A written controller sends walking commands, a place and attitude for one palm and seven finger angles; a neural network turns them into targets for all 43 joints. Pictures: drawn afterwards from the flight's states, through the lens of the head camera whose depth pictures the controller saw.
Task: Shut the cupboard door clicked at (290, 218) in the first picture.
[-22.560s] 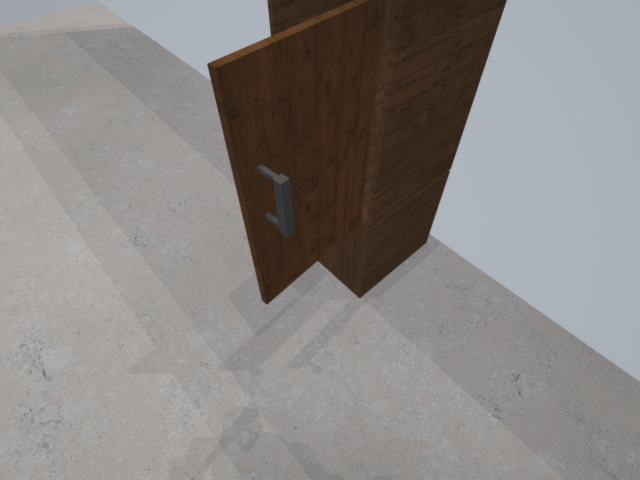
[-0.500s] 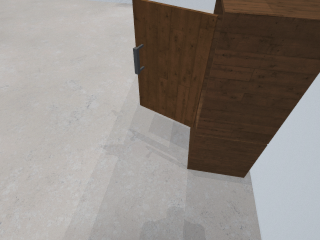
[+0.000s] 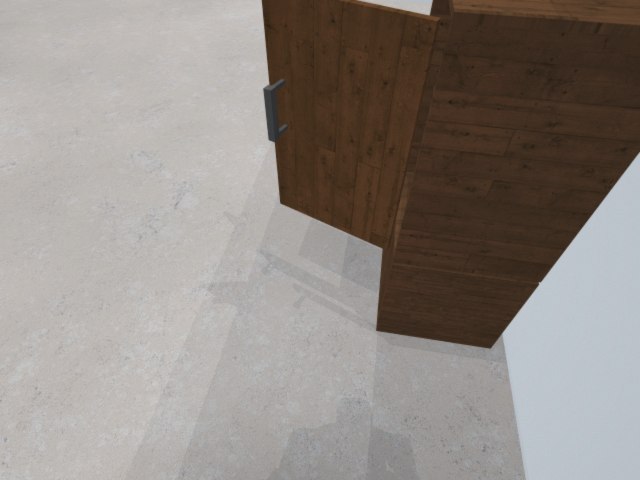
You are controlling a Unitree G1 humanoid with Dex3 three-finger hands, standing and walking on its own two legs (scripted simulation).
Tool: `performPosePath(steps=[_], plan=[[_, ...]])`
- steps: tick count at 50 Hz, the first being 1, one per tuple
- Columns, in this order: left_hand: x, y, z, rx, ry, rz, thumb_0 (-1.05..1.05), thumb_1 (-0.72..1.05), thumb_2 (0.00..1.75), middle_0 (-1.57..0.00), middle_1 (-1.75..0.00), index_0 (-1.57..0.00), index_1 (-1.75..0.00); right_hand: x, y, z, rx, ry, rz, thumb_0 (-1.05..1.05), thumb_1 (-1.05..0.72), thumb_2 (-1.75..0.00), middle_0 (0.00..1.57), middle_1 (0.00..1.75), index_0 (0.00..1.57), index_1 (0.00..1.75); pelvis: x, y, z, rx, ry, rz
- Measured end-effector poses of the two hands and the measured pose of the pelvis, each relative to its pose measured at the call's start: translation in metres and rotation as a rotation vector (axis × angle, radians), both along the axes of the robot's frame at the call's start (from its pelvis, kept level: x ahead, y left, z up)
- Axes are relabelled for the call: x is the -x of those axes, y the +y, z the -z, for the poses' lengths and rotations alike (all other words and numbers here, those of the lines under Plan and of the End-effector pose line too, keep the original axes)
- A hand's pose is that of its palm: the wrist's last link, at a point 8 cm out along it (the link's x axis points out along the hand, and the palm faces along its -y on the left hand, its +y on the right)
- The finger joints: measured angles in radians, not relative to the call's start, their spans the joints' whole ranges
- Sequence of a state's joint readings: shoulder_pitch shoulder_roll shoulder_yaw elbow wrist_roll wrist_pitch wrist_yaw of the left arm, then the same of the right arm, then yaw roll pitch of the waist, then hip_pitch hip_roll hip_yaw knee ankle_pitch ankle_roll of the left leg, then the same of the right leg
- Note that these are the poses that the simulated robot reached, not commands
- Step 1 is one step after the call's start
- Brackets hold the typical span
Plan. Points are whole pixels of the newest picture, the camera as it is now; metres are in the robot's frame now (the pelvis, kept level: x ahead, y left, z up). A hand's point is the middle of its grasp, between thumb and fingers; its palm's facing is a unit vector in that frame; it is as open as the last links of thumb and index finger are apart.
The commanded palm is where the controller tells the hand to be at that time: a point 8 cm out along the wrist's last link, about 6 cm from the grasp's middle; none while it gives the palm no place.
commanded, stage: look to check the result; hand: left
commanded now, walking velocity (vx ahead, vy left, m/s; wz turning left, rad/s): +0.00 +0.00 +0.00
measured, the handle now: (277, 110) +0.88 +0.15 -0.01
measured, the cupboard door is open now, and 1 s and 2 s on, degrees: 68 68 68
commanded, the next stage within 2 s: walk to a spot facing it in 0.06 s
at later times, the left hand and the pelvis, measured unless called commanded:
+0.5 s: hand out of the picture +0.03 +0.21 -0.20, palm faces +0.17 -0.96 -0.22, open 7.4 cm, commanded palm none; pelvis +0.01 +0.01 -0.02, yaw +9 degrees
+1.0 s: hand out of the picture -0.01 +0.19 -0.16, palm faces +0.42 -0.85 -0.31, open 7.4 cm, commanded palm none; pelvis +0.01 -0.04 -0.01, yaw +27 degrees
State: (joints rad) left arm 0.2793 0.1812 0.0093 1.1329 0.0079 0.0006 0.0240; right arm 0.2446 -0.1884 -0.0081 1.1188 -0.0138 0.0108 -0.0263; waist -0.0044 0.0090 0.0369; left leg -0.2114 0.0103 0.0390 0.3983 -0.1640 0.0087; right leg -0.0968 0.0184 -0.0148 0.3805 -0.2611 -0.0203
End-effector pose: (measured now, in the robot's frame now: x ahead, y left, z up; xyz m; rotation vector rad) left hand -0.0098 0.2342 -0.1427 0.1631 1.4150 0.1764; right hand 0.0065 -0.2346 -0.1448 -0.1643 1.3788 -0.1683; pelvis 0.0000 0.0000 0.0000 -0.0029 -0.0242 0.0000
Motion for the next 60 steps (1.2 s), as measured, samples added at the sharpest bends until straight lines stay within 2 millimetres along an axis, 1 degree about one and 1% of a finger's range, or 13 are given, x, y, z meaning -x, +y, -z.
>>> performPosePath(steps=[11,15,21,27,30,34,38,41,43,46,50,55,60], plan=[[-0.03,0.006,-0.004,-0.02,-0.054,0.018,0.01,0.9,0.9,-0.2,-0.3,-0.2,-0.3,-0.027,-0.014,-0.004,0.022,-0.045,-0.02,0.0,-0.91,-0.9,0.2,0.3,0.2,0.3,-0.008,-0.004,-0.001,-0.002,0.001,-0.002],[-0.036,0.006,-0.003,-0.031,-0.071,0.001,0.01,0.9,0.9,-0.2,-0.3,-0.2,-0.3,-0.033,-0.014,-0.002,0.021,-0.044,-0.033,0.0,-0.91,-0.9,0.2,0.3,0.19,0.3,-0.009,-0.005,0.001,-0.003,0.005,-0.024],[-0.032,0.009,0.007,-0.029,-0.108,-0.072,0.01,0.9,0.9,-0.2,-0.3,-0.2,-0.3,-0.039,-0.006,0.007,0.012,-0.007,-0.082,0.0,-0.91,-0.9,0.2,0.3,0.19,0.3,-0.008,-0.002,0.011,0.014,-0.001,-0.096],[-0.017,0.024,0.026,-0.016,-0.105,-0.154,0.01,0.9,0.9,-0.21,-0.3,-0.2,-0.3,-0.058,0.009,0.012,0.024,-0.012,-0.159,0.0,-0.91,-0.9,0.2,0.3,0.19,0.3,-0.007,0.011,0.025,0.006,-0.003,-0.175],[-0.013,0.03,0.021,-0.028,-0.091,-0.17,0.01,0.9,0.9,-0.2,-0.3,-0.2,-0.3,-0.065,0.015,0.008,0.023,-0.024,-0.199,0.0,-0.91,-0.9,0.2,0.3,0.2,0.3,-0.003,0.012,0.021,0.005,0.013,-0.197],[-0.015,0.035,0.005,-0.05,-0.13,-0.196,0.01,0.91,0.9,-0.2,-0.3,-0.2,-0.3,-0.074,0.015,0.001,0.021,-0.025,-0.253,0.0,-0.91,-0.9,0.2,0.3,0.2,0.3,0.001,0.008,0.011,0.018,0.037,-0.245],[-0.021,0.035,-0.008,-0.08,-0.189,-0.225,0.01,0.91,0.9,-0.2,-0.3,-0.2,-0.3,-0.087,0.005,-0.002,0.022,-0.024,-0.303,0.0,-0.91,-0.9,0.2,0.3,0.2,0.3,0.003,-0.003,0.006,0.033,0.05,-0.3],[-0.022,0.028,-0.014,-0.107,-0.228,-0.254,0.01,0.91,0.9,-0.2,-0.3,-0.2,-0.3,-0.102,-0.007,0.0,0.021,-0.029,-0.34,0.0,-0.91,-0.9,0.2,0.3,0.2,0.3,0.002,-0.016,0.007,0.035,0.057,-0.348],[-0.017,0.022,-0.016,-0.132,-0.253,-0.276,0.01,0.9,0.9,-0.2,-0.3,-0.2,-0.3,-0.116,-0.016,0.005,0.017,-0.038,-0.361,0.0,-0.91,-0.9,0.2,0.3,0.2,0.3,0.0,-0.026,0.012,0.021,0.067,-0.38],[0.0,0.01,-0.016,-0.158,-0.237,-0.316,0.01,0.9,0.9,-0.2,-0.3,-0.2,-0.3,-0.14,-0.025,0.01,0.016,-0.06,-0.395,0.0,-0.91,-0.9,0.2,0.3,0.2,0.3,-0.001,-0.036,0.015,0.009,0.06,-0.419],[0.023,-0.007,-0.018,-0.147,-0.182,-0.374,0.01,0.9,0.9,-0.2,-0.3,-0.2,-0.3,-0.17,-0.022,0.002,0.005,-0.102,-0.444,0.0,-0.91,-0.9,0.2,0.3,0.19,0.3,-0.006,-0.039,0.009,-0.013,0.049,-0.476],[0.049,-0.02,-0.008,-0.114,-0.158,-0.463,0.01,0.9,0.9,-0.21,-0.3,-0.2,-0.3,-0.202,0.004,-0.005,-0.006,-0.128,-0.553,0.0,-0.91,-0.9,0.19,0.3,0.19,0.3,-0.011,-0.038,0.009,-0.035,0.053,-0.559],[0.086,-0.022,0.015,-0.09,-0.121,-0.577,0.01,0.9,0.9,-0.21,-0.3,-0.21,-0.3,-0.232,0.043,0.002,-0.004,-0.181,-0.686,0.0,-0.91,-0.9,0.19,0.3,0.19,0.3,-0.01,-0.028,0.025,-0.012,0.062,-0.634]])
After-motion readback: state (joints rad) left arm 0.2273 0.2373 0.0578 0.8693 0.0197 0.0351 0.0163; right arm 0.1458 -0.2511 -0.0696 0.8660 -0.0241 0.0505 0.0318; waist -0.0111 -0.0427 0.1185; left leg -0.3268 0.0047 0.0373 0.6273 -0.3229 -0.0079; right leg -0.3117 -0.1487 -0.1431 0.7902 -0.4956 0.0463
